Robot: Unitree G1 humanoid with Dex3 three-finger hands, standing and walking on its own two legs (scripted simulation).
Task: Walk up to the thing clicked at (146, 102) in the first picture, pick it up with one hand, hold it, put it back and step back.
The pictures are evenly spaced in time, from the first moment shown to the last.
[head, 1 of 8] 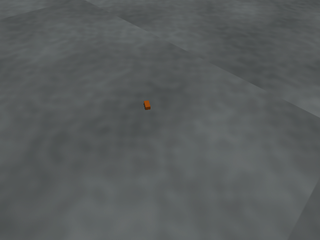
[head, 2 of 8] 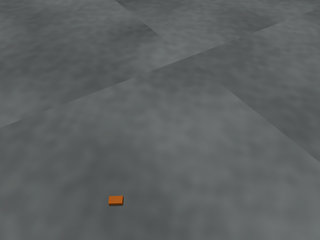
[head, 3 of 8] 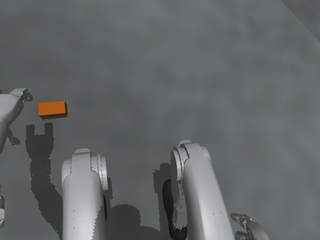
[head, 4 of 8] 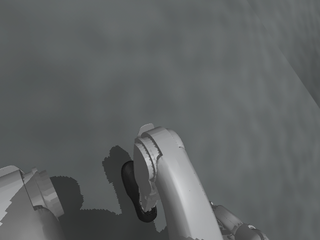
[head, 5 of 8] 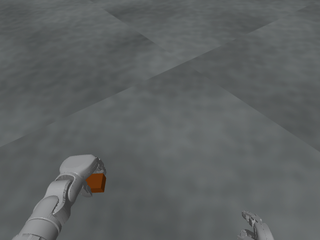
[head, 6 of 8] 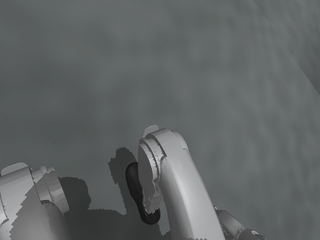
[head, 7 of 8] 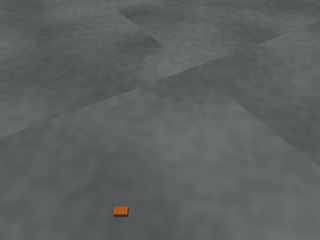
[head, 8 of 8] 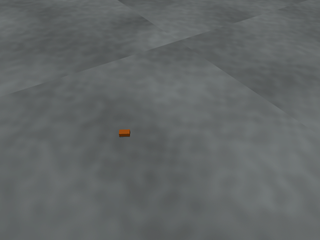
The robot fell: no
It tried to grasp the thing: yes
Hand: left
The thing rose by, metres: 0.69
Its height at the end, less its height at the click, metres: +0.00
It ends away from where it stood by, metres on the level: 0.01
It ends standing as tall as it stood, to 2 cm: yes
